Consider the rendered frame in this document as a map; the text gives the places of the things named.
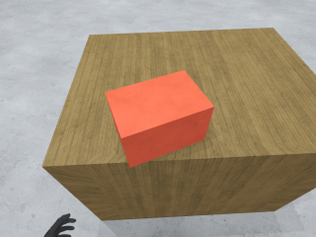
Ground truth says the pedestal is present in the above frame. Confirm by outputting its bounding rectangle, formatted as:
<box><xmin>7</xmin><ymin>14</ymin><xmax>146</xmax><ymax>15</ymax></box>
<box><xmin>41</xmin><ymin>28</ymin><xmax>316</xmax><ymax>221</ymax></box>

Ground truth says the carton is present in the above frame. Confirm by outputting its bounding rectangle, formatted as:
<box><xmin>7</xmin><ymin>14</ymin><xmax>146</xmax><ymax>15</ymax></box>
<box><xmin>105</xmin><ymin>70</ymin><xmax>214</xmax><ymax>168</ymax></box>

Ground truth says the robot left hand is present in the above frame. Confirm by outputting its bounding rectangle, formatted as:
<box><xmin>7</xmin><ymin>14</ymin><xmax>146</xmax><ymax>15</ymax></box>
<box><xmin>43</xmin><ymin>213</ymin><xmax>76</xmax><ymax>237</ymax></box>

